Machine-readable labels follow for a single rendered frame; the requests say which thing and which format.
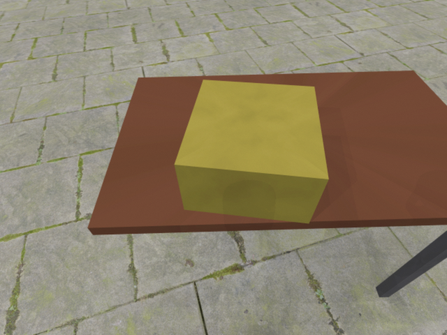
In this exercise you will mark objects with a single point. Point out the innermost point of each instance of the table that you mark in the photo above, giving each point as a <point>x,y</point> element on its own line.
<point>385,141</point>

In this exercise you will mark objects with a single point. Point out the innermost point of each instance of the carton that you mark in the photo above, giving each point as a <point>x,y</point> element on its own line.
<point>254,150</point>

